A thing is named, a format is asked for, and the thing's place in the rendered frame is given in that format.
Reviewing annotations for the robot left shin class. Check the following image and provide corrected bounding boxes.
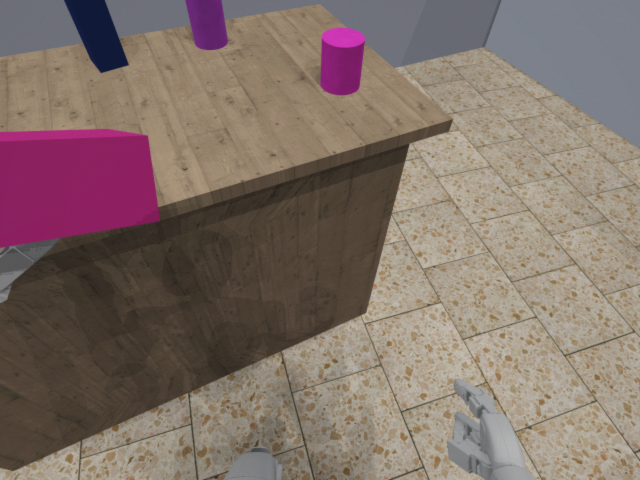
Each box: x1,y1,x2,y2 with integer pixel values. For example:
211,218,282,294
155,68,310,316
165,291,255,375
249,447,273,457

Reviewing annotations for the sponge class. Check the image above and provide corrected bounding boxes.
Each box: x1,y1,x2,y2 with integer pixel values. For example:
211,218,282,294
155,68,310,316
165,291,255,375
0,129,160,248

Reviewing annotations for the table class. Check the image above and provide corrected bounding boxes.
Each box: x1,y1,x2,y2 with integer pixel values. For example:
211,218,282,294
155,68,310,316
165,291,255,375
0,4,453,471

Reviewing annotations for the left robot hand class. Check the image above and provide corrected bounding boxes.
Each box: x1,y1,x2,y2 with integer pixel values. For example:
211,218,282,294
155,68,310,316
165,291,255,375
0,238,61,303

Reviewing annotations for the robot left thigh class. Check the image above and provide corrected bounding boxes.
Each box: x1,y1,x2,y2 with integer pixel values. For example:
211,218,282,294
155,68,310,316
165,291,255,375
223,452,283,480

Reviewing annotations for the right robot hand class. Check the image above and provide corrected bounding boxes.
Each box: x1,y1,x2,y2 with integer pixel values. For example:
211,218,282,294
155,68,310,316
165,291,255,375
448,379,527,480

